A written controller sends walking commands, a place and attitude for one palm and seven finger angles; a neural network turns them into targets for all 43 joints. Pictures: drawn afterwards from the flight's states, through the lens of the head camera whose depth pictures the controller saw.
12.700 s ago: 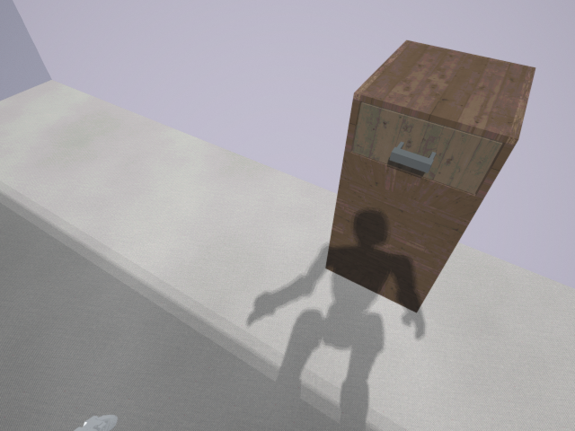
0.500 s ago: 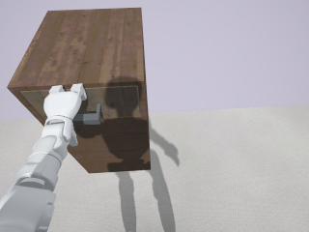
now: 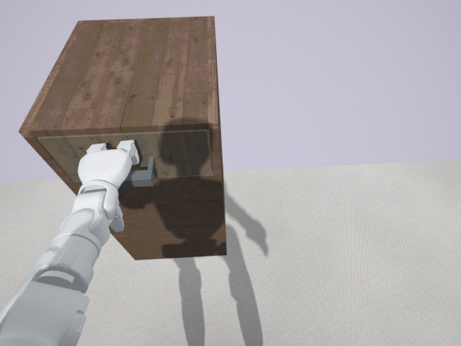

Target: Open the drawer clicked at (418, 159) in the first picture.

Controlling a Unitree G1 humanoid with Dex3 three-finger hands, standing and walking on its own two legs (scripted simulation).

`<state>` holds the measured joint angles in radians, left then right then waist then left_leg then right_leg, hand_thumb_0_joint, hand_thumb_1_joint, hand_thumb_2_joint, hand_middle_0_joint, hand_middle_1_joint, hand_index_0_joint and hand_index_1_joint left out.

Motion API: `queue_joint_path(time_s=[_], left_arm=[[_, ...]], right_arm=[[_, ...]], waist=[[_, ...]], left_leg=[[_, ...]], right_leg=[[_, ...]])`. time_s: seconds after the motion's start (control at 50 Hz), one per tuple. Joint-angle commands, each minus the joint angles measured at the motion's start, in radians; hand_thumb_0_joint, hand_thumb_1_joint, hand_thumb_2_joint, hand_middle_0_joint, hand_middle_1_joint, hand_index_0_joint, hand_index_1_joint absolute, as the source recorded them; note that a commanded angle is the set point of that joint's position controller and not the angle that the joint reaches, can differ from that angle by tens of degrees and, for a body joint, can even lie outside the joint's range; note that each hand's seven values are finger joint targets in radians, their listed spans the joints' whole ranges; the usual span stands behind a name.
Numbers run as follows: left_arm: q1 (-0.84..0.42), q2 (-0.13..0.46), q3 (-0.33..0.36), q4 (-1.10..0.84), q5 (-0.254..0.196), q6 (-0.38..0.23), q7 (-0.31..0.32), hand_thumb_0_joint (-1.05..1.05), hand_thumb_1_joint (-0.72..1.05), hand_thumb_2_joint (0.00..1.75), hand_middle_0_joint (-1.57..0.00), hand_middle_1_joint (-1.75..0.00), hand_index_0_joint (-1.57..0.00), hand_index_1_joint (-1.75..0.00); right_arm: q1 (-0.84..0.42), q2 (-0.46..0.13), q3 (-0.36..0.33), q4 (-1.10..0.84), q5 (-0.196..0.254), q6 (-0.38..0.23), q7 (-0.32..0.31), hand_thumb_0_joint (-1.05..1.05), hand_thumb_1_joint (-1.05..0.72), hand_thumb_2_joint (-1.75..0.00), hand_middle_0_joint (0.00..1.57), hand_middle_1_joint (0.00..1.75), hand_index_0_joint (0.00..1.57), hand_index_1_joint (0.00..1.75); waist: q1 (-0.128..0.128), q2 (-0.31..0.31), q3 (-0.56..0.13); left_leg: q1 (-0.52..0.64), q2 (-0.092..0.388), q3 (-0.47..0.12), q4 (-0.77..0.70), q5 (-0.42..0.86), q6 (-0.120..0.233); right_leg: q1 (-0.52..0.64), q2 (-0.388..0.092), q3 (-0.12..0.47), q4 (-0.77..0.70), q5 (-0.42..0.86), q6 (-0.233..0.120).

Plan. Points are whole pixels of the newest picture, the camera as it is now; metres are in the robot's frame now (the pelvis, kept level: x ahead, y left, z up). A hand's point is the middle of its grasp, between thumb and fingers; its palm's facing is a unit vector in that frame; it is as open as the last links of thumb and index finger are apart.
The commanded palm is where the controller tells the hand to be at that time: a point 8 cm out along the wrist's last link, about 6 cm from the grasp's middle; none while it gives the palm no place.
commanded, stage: move the hooked fingers above the handle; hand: left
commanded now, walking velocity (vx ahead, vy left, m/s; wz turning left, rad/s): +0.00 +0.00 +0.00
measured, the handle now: (131, 170) +0.48 +0.23 -0.04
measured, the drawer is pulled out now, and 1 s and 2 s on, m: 0.00 0.00 0.00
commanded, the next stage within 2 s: none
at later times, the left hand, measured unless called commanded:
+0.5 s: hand (108, 179) +0.42 +0.25 +0.02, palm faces -0.16 -0.02 -0.99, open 13.8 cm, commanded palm +0.41 +0.22 +0.07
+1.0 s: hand (103, 176) +0.42 +0.25 +0.02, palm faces -0.10 -0.02 -1.00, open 13.8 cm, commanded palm +0.41 +0.23 +0.08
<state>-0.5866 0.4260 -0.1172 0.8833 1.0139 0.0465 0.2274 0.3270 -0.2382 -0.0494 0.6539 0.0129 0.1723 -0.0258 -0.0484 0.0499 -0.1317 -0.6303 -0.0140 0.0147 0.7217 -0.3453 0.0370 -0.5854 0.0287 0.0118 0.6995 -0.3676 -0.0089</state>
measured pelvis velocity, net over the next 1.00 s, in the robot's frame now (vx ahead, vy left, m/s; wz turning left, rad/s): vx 0.01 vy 0.00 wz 0.00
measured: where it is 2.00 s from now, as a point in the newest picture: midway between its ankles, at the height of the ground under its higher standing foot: outside the picture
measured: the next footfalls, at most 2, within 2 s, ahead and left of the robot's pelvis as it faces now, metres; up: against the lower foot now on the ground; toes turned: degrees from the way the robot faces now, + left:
none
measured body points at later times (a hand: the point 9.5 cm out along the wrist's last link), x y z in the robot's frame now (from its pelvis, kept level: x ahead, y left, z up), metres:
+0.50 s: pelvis +0.00 -0.02 +0.00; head +0.07 -0.02 +0.45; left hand +0.42 +0.24 +0.07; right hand +0.06 -0.28 -0.13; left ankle +0.00 +0.10 -0.71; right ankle -0.02 -0.12 -0.71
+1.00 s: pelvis +0.01 +0.00 +0.00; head +0.07 -0.01 +0.45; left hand +0.42 +0.25 +0.08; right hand +0.06 -0.26 -0.13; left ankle +0.00 +0.10 -0.71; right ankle -0.02 -0.12 -0.71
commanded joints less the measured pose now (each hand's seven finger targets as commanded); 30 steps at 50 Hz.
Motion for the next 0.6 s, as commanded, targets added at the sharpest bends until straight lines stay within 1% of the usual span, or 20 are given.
queue_joint_path(time_s=[0.0,0.02,0.04,0.06,0.08,0.1,0.14,0.18,0.2,0.24,0.28,0.32,0.34,0.4,0.44,0.48,0.5,0.52,0.56,0.58], left_arm=[[-0.547,0.154,0.034,-0.385,0.009,-0.188,0.018,0.00,-0.50,0.30,-0.30,-1.20,-0.30,-1.20],[-0.517,0.205,0.087,-0.354,0.027,-0.205,0.044,0.00,-0.50,0.30,-0.30,-1.20,-0.30,-1.20],[-0.530,0.244,0.125,-0.363,0.048,-0.219,0.078,0.00,-0.50,0.30,-0.30,-1.20,-0.30,-1.20],[-0.504,0.271,0.167,-0.330,0.063,-0.216,0.117,0.00,-0.50,0.30,-0.30,-1.20,-0.30,-1.20],[-0.481,0.330,0.232,-0.305,0.071,-0.201,0.155,0.00,-0.50,0.30,-0.30,-1.20,-0.30,-1.20],[-0.414,0.357,0.270,-0.250,0.076,-0.169,0.190,0.00,-0.50,0.30,-0.30,-1.20,-0.30,-1.20],[-0.332,0.329,0.249,-0.169,0.069,-0.074,0.238,0.00,-0.50,0.30,-0.30,-1.20,-0.30,-1.20],[-0.299,0.289,0.206,-0.075,0.068,0.021,0.246,0.00,-0.50,0.30,-0.30,-1.20,-0.30,-1.20],[-0.309,0.296,0.191,-0.054,0.075,0.058,0.232,0.00,-0.50,0.30,-0.30,-1.20,-0.30,-1.20],[-0.344,0.354,0.200,-0.078,0.063,0.105,0.210,0.00,-0.50,0.30,-0.30,-1.20,-0.30,-1.20],[-0.394,0.366,0.189,-0.062,0.035,0.129,0.170,0.00,-0.50,0.30,-0.30,-1.20,-0.30,-1.20],[-0.434,0.387,0.191,-0.075,0.018,0.095,0.106,0.00,-0.50,0.30,-0.30,-1.20,-0.30,-1.20],[-0.478,0.375,0.171,-0.116,0.016,0.055,0.072,0.00,-0.50,0.30,-0.30,-1.20,-0.30,-1.20],[-0.510,0.247,0.072,-0.246,0.008,-0.093,-0.008,0.00,-0.50,0.30,-0.30,-1.20,-0.30,-1.20],[-0.460,0.148,0.010,-0.294,0.000,-0.178,-0.033,0.00,-0.50,0.30,-0.30,-1.20,-0.30,-1.20],[-0.427,0.110,-0.004,-0.295,-0.008,-0.233,-0.033,0.00,-0.50,0.30,-0.30,-1.20,-0.30,-1.20],[-0.424,0.140,0.028,-0.283,-0.003,-0.247,-0.019,0.00,-0.50,0.30,-0.30,-1.20,-0.30,-1.20],[-0.377,0.163,0.066,-0.254,0.000,-0.247,-0.001,0.00,-0.50,0.30,-0.30,-1.20,-0.30,-1.20],[-0.401,0.204,0.111,-0.226,0.014,-0.232,0.052,0.00,-0.50,0.30,-0.30,-1.20,-0.30,-1.20],[-0.412,0.272,0.176,-0.214,0.025,-0.220,0.085,0.00,-0.50,0.30,-0.30,-1.20,-0.30,-1.20]], right_arm=[[0.054,-0.138,-0.064,-0.080,-0.017,-0.042,-0.044,0.00,-0.90,-0.90,0.20,0.30,0.20,0.30],[0.058,-0.140,-0.063,-0.070,-0.017,-0.041,-0.044,0.00,-0.90,-0.90,0.20,0.30,0.20,0.30],[0.057,-0.140,-0.058,-0.067,-0.019,-0.041,-0.042,0.00,-0.90,-0.90,0.20,0.30,0.20,0.30],[0.053,-0.138,-0.058,-0.063,-0.020,-0.042,-0.038,0.00,-0.90,-0.90,0.20,0.30,0.20,0.30],[0.051,-0.141,-0.055,-0.059,-0.025,-0.040,-0.032,0.00,-0.90,-0.90,0.20,0.30,0.20,0.30],[0.040,-0.139,-0.048,-0.068,-0.025,-0.037,-0.026,0.00,-0.90,-0.90,0.20,0.30,0.20,0.30],[0.003,-0.136,-0.036,-0.086,-0.021,-0.032,-0.017,0.00,-0.90,-0.90,0.20,0.30,0.20,0.30],[-0.006,-0.142,-0.035,-0.093,-0.014,-0.028,-0.007,0.00,-0.90,-0.90,0.20,0.30,0.20,0.30],[0.004,-0.150,-0.038,-0.091,-0.010,-0.023,-0.006,0.00,-0.90,-0.90,0.20,0.30,0.20,0.30],[-0.005,-0.155,-0.030,-0.105,0.002,-0.007,-0.014,0.00,-0.90,-0.90,0.20,0.30,0.20,0.30],[-0.014,-0.157,-0.025,-0.109,0.013,-0.001,-0.034,0.00,-0.90,-0.90,0.20,0.30,0.20,0.30],[-0.001,-0.163,-0.029,-0.110,0.021,-0.010,-0.056,0.00,-0.90,-0.90,0.20,0.30,0.20,0.30],[0.006,-0.166,-0.031,-0.110,0.021,-0.017,-0.066,0.00,-0.90,-0.90,0.20,0.30,0.20,0.30],[0.033,-0.153,-0.049,-0.096,0.006,-0.040,-0.079,0.00,-0.90,-0.90,0.20,0.30,0.20,0.30],[0.047,-0.138,-0.056,-0.082,-0.007,-0.051,-0.073,0.00,-0.90,-0.90,0.20,0.30,0.20,0.30],[0.062,-0.128,-0.063,-0.068,-0.011,-0.052,-0.061,0.00,-0.90,-0.90,0.20,0.30,0.20,0.30],[0.072,-0.132,-0.065,-0.054,-0.011,-0.050,-0.055,0.00,-0.90,-0.90,0.20,0.30,0.20,0.30],[0.077,-0.137,-0.068,-0.052,-0.010,-0.045,-0.047,0.00,-0.90,-0.90,0.20,0.30,0.20,0.30],[0.077,-0.145,-0.066,-0.048,-0.008,-0.039,-0.032,0.00,-0.90,-0.90,0.20,0.30,0.20,0.30],[0.079,-0.151,-0.065,-0.045,-0.010,-0.037,-0.028,0.00,-0.90,-0.90,0.20,0.30,0.20,0.30]], waist=[[-0.065,0.035,-0.343],[-0.047,0.052,-0.317],[-0.031,0.088,-0.334],[-0.018,0.085,-0.329],[0.006,0.085,-0.344],[0.027,0.067,-0.346],[0.049,0.025,-0.312],[0.044,-0.029,-0.323],[0.036,-0.050,-0.347],[0.043,-0.086,-0.384],[0.016,-0.152,-0.370],[-0.012,-0.162,-0.354],[-0.028,-0.130,-0.367],[-0.066,-0.034,-0.386],[-0.068,0.020,-0.359],[-0.072,0.029,-0.336],[-0.067,0.022,-0.322],[-0.046,0.032,-0.305],[-0.039,0.026,-0.282],[-0.022,0.004,-0.292]], left_leg=[[0.365,0.000,-0.032,-0.030,0.363,0.022],[0.342,-0.001,-0.036,-0.022,0.359,0.017],[0.322,-0.003,-0.043,-0.019,0.367,0.010],[0.298,-0.006,-0.042,-0.010,0.382,0.008],[0.264,-0.009,-0.039,-0.008,0.398,0.005],[0.211,-0.016,-0.029,-0.009,0.373,0.003],[0.126,-0.027,0.002,-0.017,0.332,0.001],[0.095,-0.028,0.023,-0.023,0.320,-0.001],[0.102,-0.025,0.033,-0.027,0.320,0.002],[0.096,-0.028,0.045,-0.045,0.311,0.006],[0.077,-0.029,0.045,-0.057,0.268,0.016],[0.077,-0.029,0.046,-0.061,0.228,0.028],[0.100,-0.029,0.040,-0.062,0.237,0.031],[0.221,-0.025,0.028,-0.037,0.302,0.037],[0.285,-0.021,0.011,-0.016,0.346,0.033],[0.295,-0.020,0.000,0.005,0.377,0.028],[0.281,-0.016,-0.008,0.014,0.376,0.024],[0.258,-0.016,-0.011,0.017,0.367,0.018],[0.205,-0.017,-0.016,0.017,0.343,0.015],[0.172,-0.018,-0.016,0.019,0.356,0.016]], right_leg=[[0.020,0.022,-0.017,-0.081,0.260,-0.030],[-0.002,0.024,-0.021,-0.068,0.246,-0.037],[-0.015,0.026,-0.027,-0.046,0.241,-0.044],[-0.016,0.028,-0.032,-0.032,0.252,-0.049],[0.008,0.029,-0.038,-0.017,0.268,-0.053],[0.034,0.030,-0.038,-0.007,0.266,-0.051],[0.080,0.029,-0.036,-0.010,0.282,-0.049],[0.124,0.027,-0.035,-0.018,0.309,-0.044],[0.143,0.025,-0.027,-0.027,0.331,-0.036],[0.218,0.020,-0.008,-0.047,0.361,-0.027],[0.266,0.010,0.006,-0.074,0.362,-0.013],[0.285,-0.001,0.020,-0.099,0.360,0.001],[0.283,-0.005,0.026,-0.102,0.381,0.002],[0.206,0.000,0.026,-0.100,0.415,-0.006],[0.113,0.010,0.015,-0.090,0.383,-0.016],[0.066,0.014,0.006,-0.082,0.372,-0.023],[0.035,0.016,0.002,-0.071,0.362,-0.025],[0.022,0.020,-0.007,-0.058,0.339,-0.032],[-0.002,0.022,-0.018,-0.040,0.311,-0.039],[0.015,0.023,-0.022,-0.026,0.323,-0.042]])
